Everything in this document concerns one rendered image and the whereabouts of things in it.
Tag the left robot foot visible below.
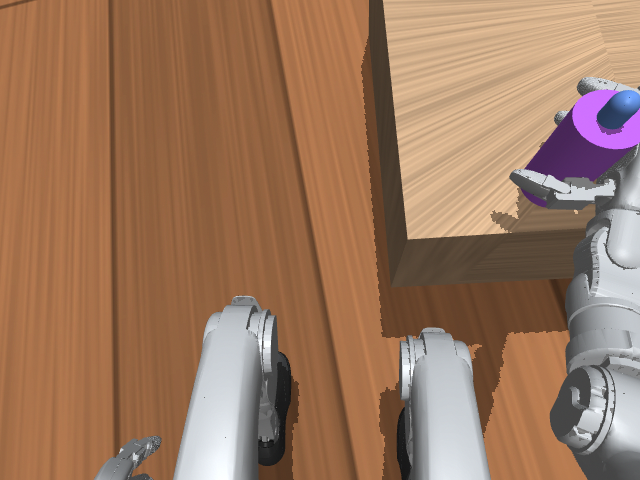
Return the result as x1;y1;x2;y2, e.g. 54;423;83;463
258;351;291;466

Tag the right robot arm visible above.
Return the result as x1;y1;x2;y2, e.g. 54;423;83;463
550;208;640;480

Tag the right robot hand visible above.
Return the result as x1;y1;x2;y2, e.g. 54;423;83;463
509;77;640;215

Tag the bottle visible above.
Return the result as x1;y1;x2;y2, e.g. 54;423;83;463
521;90;640;208

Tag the left robot hand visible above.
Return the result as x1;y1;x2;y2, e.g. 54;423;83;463
94;436;162;480

